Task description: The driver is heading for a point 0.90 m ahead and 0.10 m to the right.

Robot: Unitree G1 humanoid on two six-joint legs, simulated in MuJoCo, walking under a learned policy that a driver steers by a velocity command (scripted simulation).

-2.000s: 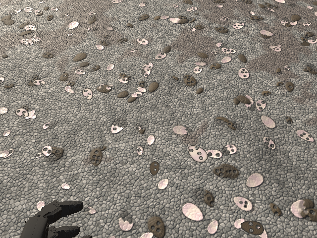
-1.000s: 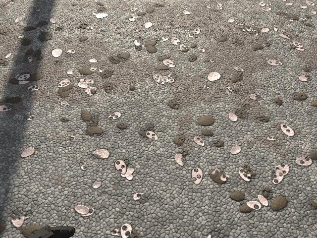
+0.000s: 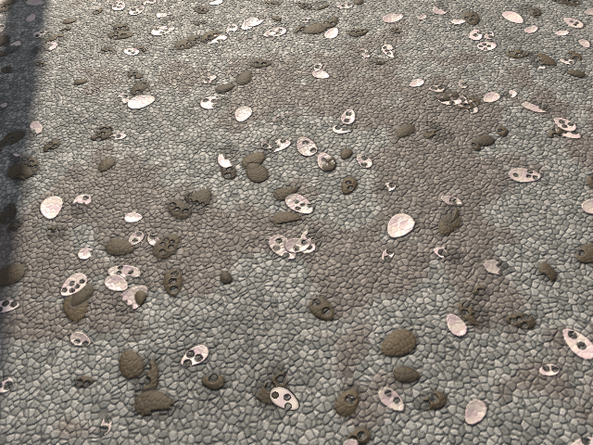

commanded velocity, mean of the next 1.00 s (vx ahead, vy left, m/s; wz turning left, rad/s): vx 0.20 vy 0.00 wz -0.29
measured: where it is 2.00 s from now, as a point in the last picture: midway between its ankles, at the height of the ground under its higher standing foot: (393, 336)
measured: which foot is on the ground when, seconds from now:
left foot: down 0.00-0.02, up 0.04-0.48, down 0.50-0.92, up 0.94-1.00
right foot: up 0.00-0.00, down 0.02-0.50, up 0.52-0.88, down 0.90-1.00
